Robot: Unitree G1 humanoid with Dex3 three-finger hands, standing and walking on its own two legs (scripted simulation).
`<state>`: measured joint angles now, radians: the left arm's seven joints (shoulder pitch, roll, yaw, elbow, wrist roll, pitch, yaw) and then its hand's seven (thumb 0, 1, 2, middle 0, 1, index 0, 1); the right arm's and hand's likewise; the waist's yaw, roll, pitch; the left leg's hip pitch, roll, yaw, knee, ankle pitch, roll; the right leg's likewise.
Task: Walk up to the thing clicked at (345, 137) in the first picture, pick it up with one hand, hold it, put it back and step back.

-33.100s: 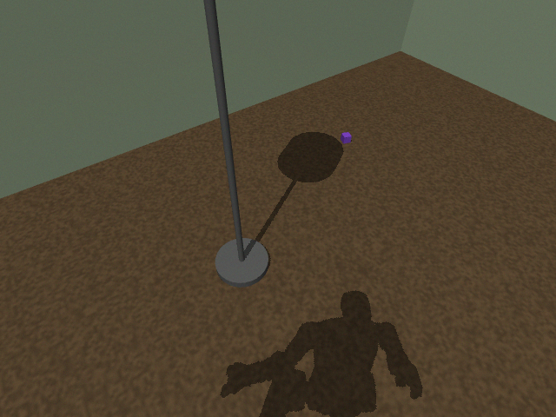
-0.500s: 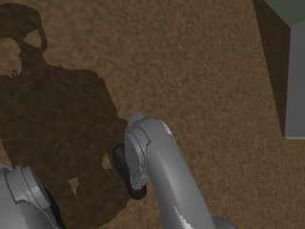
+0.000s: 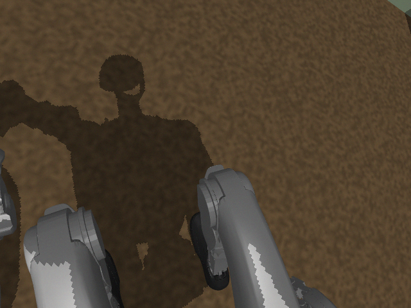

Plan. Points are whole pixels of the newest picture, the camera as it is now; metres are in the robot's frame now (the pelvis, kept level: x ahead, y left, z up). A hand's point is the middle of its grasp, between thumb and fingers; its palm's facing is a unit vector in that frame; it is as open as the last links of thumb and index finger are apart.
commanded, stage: lift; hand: left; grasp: from above
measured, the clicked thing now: out of the picture +0.48 +0.35 -0.21
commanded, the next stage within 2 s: hold in 1.72 s
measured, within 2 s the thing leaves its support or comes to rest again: neither
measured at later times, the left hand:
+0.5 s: hand out of the picture +0.45 +0.32 -0.07, palm faces -0.31 -0.27 -0.91, open 5.0 cm
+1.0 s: hand out of the picture +0.37 +0.30 +0.11, palm faces -0.31 -0.28 -0.91, open 5.6 cm
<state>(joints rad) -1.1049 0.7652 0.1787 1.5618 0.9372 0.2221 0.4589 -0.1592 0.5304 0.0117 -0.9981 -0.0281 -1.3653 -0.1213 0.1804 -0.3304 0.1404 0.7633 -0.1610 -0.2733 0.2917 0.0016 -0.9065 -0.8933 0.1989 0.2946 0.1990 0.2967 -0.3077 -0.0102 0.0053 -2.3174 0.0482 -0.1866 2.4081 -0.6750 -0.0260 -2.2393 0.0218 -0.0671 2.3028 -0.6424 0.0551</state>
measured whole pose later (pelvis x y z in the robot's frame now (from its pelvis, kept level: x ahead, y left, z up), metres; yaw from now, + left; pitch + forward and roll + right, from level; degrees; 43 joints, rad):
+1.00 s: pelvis +0.01 -0.01 +0.21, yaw +7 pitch +29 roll -3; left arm -0.59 0.41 -0.06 0.89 0.82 0.42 0.21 -0.10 0.47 0.12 -0.94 -0.15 -1.16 -0.21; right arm 0.15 -0.25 0.01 0.76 0.02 -0.09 0.00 0.01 -0.90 -0.89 0.20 0.30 0.20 0.30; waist -0.11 0.06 -0.21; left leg -1.64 0.07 -0.07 1.73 -0.59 -0.04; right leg -1.61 -0.01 -0.03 1.69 -0.59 0.01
